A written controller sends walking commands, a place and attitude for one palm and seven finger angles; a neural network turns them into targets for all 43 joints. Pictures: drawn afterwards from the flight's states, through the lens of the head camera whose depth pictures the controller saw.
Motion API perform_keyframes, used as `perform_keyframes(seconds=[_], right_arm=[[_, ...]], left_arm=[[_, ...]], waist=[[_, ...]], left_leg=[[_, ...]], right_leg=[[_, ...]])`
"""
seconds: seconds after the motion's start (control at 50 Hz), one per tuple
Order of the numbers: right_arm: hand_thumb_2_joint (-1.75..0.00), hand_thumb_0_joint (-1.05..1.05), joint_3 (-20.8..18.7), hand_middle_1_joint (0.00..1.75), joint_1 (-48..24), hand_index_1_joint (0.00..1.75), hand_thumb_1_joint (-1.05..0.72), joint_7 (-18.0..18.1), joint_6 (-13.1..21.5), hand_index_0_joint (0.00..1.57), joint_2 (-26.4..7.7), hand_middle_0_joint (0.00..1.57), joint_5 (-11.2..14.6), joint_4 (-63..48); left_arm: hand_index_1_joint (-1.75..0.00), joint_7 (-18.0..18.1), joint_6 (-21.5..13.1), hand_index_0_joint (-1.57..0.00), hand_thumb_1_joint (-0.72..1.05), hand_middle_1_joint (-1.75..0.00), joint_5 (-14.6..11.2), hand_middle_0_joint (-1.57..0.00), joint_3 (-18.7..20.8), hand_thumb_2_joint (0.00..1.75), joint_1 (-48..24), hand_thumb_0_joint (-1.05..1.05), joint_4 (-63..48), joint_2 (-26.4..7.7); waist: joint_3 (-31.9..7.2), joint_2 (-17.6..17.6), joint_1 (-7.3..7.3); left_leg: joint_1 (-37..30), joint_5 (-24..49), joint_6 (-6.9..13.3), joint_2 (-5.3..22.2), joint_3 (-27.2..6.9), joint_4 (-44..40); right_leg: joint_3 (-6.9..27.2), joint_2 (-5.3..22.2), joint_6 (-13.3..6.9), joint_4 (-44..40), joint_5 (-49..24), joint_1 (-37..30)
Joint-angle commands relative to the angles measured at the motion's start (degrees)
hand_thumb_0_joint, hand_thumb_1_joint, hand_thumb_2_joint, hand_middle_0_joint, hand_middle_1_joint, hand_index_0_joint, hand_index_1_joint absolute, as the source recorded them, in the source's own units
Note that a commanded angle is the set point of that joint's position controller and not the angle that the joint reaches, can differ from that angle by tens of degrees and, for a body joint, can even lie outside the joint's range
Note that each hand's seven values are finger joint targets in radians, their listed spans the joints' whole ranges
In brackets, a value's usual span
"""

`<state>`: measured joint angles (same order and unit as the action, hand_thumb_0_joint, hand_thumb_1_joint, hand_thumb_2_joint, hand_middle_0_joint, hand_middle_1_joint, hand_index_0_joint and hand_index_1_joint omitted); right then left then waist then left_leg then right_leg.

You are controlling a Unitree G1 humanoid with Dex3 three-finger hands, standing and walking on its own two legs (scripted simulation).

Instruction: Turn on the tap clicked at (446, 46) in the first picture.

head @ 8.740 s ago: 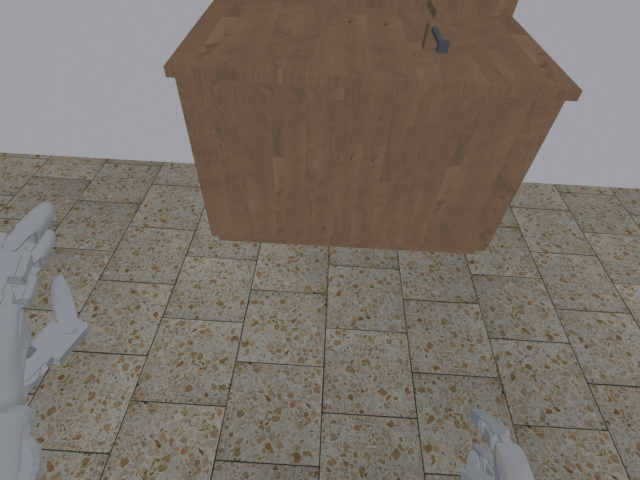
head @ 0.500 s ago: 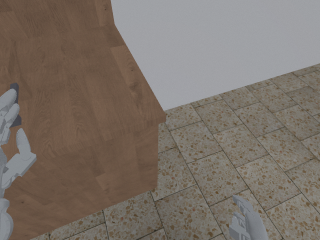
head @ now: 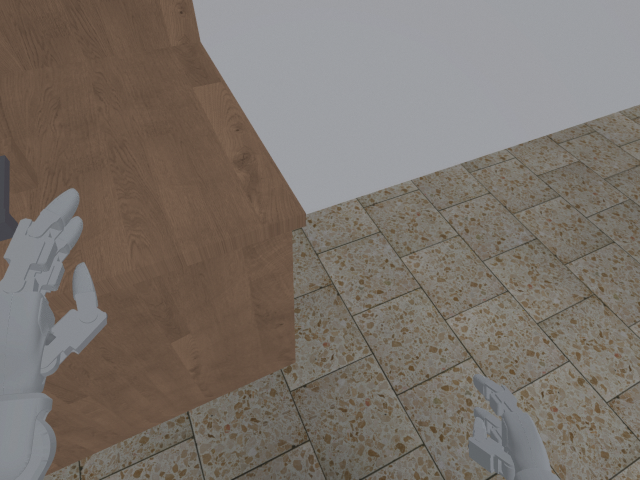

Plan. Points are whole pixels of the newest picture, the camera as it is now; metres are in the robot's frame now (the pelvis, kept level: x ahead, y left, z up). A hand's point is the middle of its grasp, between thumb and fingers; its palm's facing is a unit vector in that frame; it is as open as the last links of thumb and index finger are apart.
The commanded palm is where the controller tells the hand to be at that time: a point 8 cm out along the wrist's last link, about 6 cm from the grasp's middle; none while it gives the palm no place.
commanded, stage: come to a stop and stand still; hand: left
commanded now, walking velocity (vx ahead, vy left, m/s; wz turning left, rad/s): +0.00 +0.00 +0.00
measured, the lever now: out of the picture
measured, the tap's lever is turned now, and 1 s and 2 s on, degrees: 0 0 0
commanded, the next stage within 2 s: look again from close up in 0.26 s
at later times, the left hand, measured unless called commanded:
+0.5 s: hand (66, 327) +0.22 +0.25 +0.14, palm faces +0.36 -0.86 -0.35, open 7.4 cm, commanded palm +0.16 +0.28 +0.18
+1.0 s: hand (38, 333) +0.21 +0.26 +0.15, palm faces +0.40 -0.85 -0.33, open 7.4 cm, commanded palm +0.15 +0.30 +0.18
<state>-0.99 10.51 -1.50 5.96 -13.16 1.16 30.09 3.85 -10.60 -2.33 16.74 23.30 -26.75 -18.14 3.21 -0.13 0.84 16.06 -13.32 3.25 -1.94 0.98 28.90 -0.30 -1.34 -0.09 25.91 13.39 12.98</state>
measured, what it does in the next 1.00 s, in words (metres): stands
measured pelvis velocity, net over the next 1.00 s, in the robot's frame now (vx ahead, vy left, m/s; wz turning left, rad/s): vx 0.01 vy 0.01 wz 0.07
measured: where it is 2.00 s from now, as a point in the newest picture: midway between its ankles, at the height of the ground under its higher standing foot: outside the picture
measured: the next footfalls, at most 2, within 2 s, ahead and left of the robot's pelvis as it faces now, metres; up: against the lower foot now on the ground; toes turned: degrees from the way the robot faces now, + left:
right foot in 1.42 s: +0.07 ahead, +0.01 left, +0.00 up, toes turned +4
left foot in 1.62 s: +0.09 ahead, +0.21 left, +0.00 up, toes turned +4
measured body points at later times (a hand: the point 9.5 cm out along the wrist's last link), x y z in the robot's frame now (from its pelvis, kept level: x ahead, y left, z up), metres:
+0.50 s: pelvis +0.00 +0.00 +0.01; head +0.01 +0.02 +0.45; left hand +0.20 +0.29 +0.16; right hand +0.19 -0.21 -0.06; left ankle +0.02 +0.08 -0.74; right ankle +0.00 -0.12 -0.74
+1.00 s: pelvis +0.01 +0.01 +0.00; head +0.02 +0.03 +0.45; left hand +0.19 +0.30 +0.17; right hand +0.20 -0.22 -0.07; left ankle +0.02 +0.08 -0.74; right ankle +0.00 -0.12 -0.74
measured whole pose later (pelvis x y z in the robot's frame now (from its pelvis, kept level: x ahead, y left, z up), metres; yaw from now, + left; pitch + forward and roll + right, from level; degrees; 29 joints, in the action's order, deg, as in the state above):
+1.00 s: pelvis +0.01 +0.01 +0.00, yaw +4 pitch +0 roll -3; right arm 0.1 13.2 1.8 4.0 -13.2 0.0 31.9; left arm 6.0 -10.7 -3.1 17.5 24.9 -26.1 -20.2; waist 0.0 0.5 -0.1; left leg 17.5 -16.0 2.7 -3.1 -2.4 33.6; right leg -4.0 -0.4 0.5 26.1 15.3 10.9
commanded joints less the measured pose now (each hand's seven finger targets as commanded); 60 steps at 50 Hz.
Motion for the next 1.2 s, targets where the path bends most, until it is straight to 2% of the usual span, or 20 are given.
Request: perform_keyframes(seconds=[0.0, 0.04, 0.1, 0.22, 0.24, 0.34, 0.44, 0.54, 0.6, 0.74, 0.84, 0.94, 0.98, 1.02, 1.04, 1.06, 1.08, 1.1, 1.14, 1.18], right_arm=[[-0.9, 0.0, -1.0, 0.3, -5.0, 0.3, -0.9, 3.0, 2.3, 0.2, -5.1, 0.2, -0.3, -9.3], [-0.9, 0.0, -0.8, 0.3, -5.9, 0.3, -0.9, 4.3, 2.2, 0.2, -5.4, 0.2, -0.3, -9.3], [-0.9, 0.0, -0.8, 0.3, -4.2, 0.3, -0.9, 4.5, 3.5, 0.2, -5.8, 0.2, -0.5, -8.0], [-0.9, 0.0, -0.6, 0.3, -2.2, 0.3, -0.9, 3.5, 6.6, 0.2, -5.8, 0.2, -0.9, -5.3], [-0.9, 0.0, -0.7, 0.3, -2.5, 0.3, -0.9, 3.5, 6.6, 0.2, -5.9, 0.2, -0.9, -5.0], [-0.9, 0.0, 0.0, 0.3, -3.5, 0.3, -0.9, 4.0, 4.9, 0.2, -6.1, 0.2, -1.1, -4.6], [-0.9, 0.0, 0.5, 0.3, -4.9, 0.3, -0.9, 4.4, 3.9, 0.2, -5.2, 0.2, -1.4, -6.1], [-0.9, 0.0, 0.6, 0.3, -4.2, 0.3, -0.9, 3.9, 4.3, 0.2, -4.8, 0.2, -1.5, -6.9], [-0.9, 0.0, 0.2, 0.3, -3.1, 0.3, -0.9, 3.7, 3.7, 0.2, -5.2, 0.2, -1.4, -6.4], [-0.9, 0.0, 0.1, 0.3, -4.0, 0.3, -0.9, 4.4, 1.8, 0.2, -5.6, 0.2, -1.2, -6.2], [-0.9, 0.0, -0.6, 0.3, -4.8, 0.3, -0.9, 4.1, 1.4, 0.2, -6.0, 0.2, -1.3, -7.4], [-0.9, 0.0, -1.5, 0.3, -3.8, 0.3, -0.9, 3.5, 1.2, 0.2, -6.3, 0.2, -0.9, -7.2], [-0.9, 0.0, -1.4, 0.3, -3.0, 0.3, -0.9, 3.5, 1.0, 0.2, -6.1, 0.2, -0.6, -6.5], [-0.9, 0.0, -1.7, 0.3, -2.1, 0.3, -0.9, 3.5, 0.8, 0.2, -6.5, 0.2, -0.5, -6.0], [-0.9, 0.0, -1.8, 0.3, -2.6, 0.3, -0.9, 3.8, 1.0, 0.2, -7.6, 0.2, -0.7, -6.0], [-0.9, 0.0, -1.6, 0.3, -2.5, 0.3, -0.9, 3.5, 1.5, 0.2, -7.0, 0.2, -1.0, -6.2], [-0.9, 0.0, -1.5, 0.3, -2.8, 0.3, -0.9, 2.9, 2.1, 0.2, -6.1, 0.2, -1.5, -6.2], [-0.9, 0.0, -1.4, 0.3, -2.6, 0.3, -0.9, 2.6, 2.2, 0.2, -5.8, 0.2, -1.9, -5.5], [-0.9, 0.0, -1.8, 0.3, -1.5, 0.3, -0.9, 2.0, 2.4, 0.2, -5.9, 0.2, -1.1, -5.4], [-0.9, 0.0, -2.2, 0.3, -0.1, 0.3, -0.9, 1.5, 2.2, 0.2, -6.2, 0.2, -0.5, -4.8]], left_arm=[[-0.3, 2.5, -5.3, -0.2, 0.9, -0.3, -1.0, -0.2, 17.3, 0.9, 0.4, 0.0, -13.2, -18.4], [-0.3, 3.1, -6.2, -0.2, 0.9, -0.3, -1.3, -0.2, 18.3, 0.9, -6.4, 0.0, -17.0, -20.4], [-0.3, 2.9, -6.6, -0.2, 0.9, -0.3, -0.8, -0.2, 15.1, 0.9, -9.6, 0.0, -14.2, -17.5], [-0.3, 1.9, -6.3, -0.2, 0.9, -0.3, 0.5, -0.2, 4.7, 0.9, -6.5, 0.0, -8.7, -8.4], [-0.3, 1.7, -5.9, -0.2, 0.9, -0.3, 0.5, -0.2, 3.6, 0.9, -5.5, 0.0, -6.7, -6.8], [-0.3, 2.4, -5.0, -0.2, 0.9, -0.3, 1.2, -0.2, 7.4, 0.9, -7.4, 0.0, -3.6, -11.9], [-0.3, 2.1, -5.7, -0.2, 0.9, -0.3, 0.5, -0.2, 10.6, 0.9, -10.5, 0.0, -8.8, -15.0], [-0.3, 1.9, -5.5, -0.2, 0.9, -0.3, -0.3, -0.2, 8.8, 0.9, -6.9, 0.0, -13.0, -12.9], [-0.3, 2.0, -4.7, -0.2, 0.9, -0.3, -0.3, -0.2, 7.9, 0.9, -4.2, 0.0, -11.6, -11.5], [-0.3, 2.2, -3.3, -0.2, 0.9, -0.3, -0.5, -0.2, 7.8, 0.9, -5.2, 0.0, -7.0, -11.5], [-0.3, 2.6, -3.8, -0.2, 0.9, -0.3, -0.6, -0.2, 8.2, 0.9, -6.4, 0.0, -10.2, -13.0], [-0.3, 3.6, -4.3, -0.2, 0.9, -0.3, -1.0, -0.2, 9.4, 0.9, -4.3, 0.0, -13.1, -14.2], [-0.3, 4.0, -4.4, -0.2, 0.9, -0.3, -1.0, -0.2, 9.3, 0.9, -3.7, 0.0, -12.9, -13.7], [-0.3, 4.0, -4.3, -0.2, 0.9, -0.3, -0.9, -0.2, 9.6, 0.9, -4.7, 0.0, -13.0, -13.7], [-0.3, 3.7, -4.6, -0.2, 0.9, -0.3, -0.9, -0.2, 10.2, 0.9, -5.4, 0.0, -14.4, -14.0], [-0.3, 3.5, -4.8, -0.2, 0.9, -0.3, -0.5, -0.2, 9.6, 0.9, -6.3, 0.0, -14.7, -13.8], [-0.3, 3.5, -4.8, -0.2, 0.9, -0.3, 0.1, -0.2, 9.7, 0.9, -8.2, 0.0, -15.1, -14.3], [-0.3, 3.5, -4.9, -0.2, 0.9, -0.3, 0.2, -0.2, 10.1, 0.9, -9.6, 0.0, -14.8, -14.8], [-0.3, 3.3, -4.7, -0.2, 0.9, -0.3, 0.4, -0.2, 9.3, 0.9, -7.1, 0.0, -14.1, -13.5], [-0.3, 2.6, -4.0, -0.2, 0.9, -0.3, 0.7, -0.2, 7.3, 0.9, -0.7, 0.0, -11.2, -10.7]], waist=[[-7.4, -4.9, -2.08], [-5.0, 2.2, -1.41], [-6.2, 10.2, -1.78], [-8.3, 2.7, -1.99], [-7.7, 3.5, -1.93], [-4.5, 1.6, -2.36], [-7.6, 2.6, -2.26], [-12.4, 6.3, -2.29], [-14.2, 5.2, -2.27], [-9.8, 3.7, -2.12], [-9.3, 1.0, -1.6], [-7.3, -3.8, -1.2], [-6.5, -4.8, -1.1], [-6.3, 2.1, 0.18], [-6.7, 13.0, 0.28], [-6.4, 20.1, 0.35], [-6.0, 18.6, 0.39], [-5.8, 14.7, 0.14], [-7.8, 5.4, -0.62], [-7.9, 3.8, -0.75]], left_leg=[[1.6, -2.2, -1.9, 3.9, -5.3, -5.1], [1.0, -5.8, -1.5, 4.7, -6.5, -6.8], [3.3, -10.5, -0.4, 5.8, -7.9, -9.7], [-3.5, -5.0, -1.3, 4.5, -6.8, -8.0], [-4.6, -4.0, -1.7, 4.8, -6.7, -8.8], [-0.5, -4.6, -2.4, 4.8, -7.5, -12.2], [-2.5, 3.9, -2.6, 3.8, -5.8, -10.2], [-8.2, 16.7, -3.1, 3.6, -4.6, -7.6], [-10.1, 23.3, -3.5, 4.0, -4.5, -6.2], [-6.9, 17.5, -4.2, 3.8, -5.0, -8.4], [-2.2, 5.9, -2.0, 1.7, -4.6, -4.1], [2.3, -1.9, -2.0, -0.2, -3.2, 9.1], [2.4, -3.5, -1.9, 1.1, -3.4, 8.8], [-2.9, -0.2, -1.2, 2.5, -6.5, 0.2], [-7.2, 2.3, -0.4, 6.2, -14.7, -7.4], [-10.8, 4.5, 0.8, 11.6, -27.9, -15.3], [-13.5, 5.9, -0.1, 13.3, -32.6, -18.1], [-14.7, 9.2, -1.1, 13.8, -31.6, -17.3], [-18.8, 20.9, 1.3, 12.7, -23.9, -11.5], [-16.6, 25.5, 1.7, 10.1, -18.8, -10.2]], right_leg=[[4.4, 6.2, -2.7, -6.7, 3.5, -2.5], [5.2, 5.5, -2.6, -6.8, 7.7, 0.3], [4.3, 3.4, -2.2, -4.6, 5.6, -5.1], [4.4, 3.6, -1.8, -8.1, 4.2, -2.3], [4.0, 3.3, -1.7, -8.1, 4.0, -1.0], [2.9, 2.2, -1.1, -8.4, 2.7, -1.3], [2.4, 2.5, -1.3, -7.7, -4.2, -5.0], [1.3, 2.2, -1.1, -5.2, -12.8, -6.8], [0.7, 1.9, -0.9, -4.6, -15.8, -6.9], [0.5, 2.1, -0.6, -6.3, -11.8, -5.2], [2.8, 6.5, -1.7, -8.0, -4.1, -5.7], [10.7, 16.8, -7.3, -9.7, 8.0, -1.0], [10.6, 18.4, -8.3, -6.6, 8.8, 0.5], [3.8, 12.1, -4.7, 4.0, 7.7, 4.6], [-2.4, 4.4, -1.3, 15.1, 7.7, 9.4], [-4.2, -1.2, 0.6, 26.6, 16.2, 15.8], [-1.3, -0.9, -0.2, 34.6, 18.9, 20.2], [0.2, 0.5, -0.6, 37.8, 17.0, 22.5], [-0.5, 2.2, -0.2, 37.4, 12.9, 24.3], [-2.1, 2.3, 0.1, 34.5, 8.0, 22.6]])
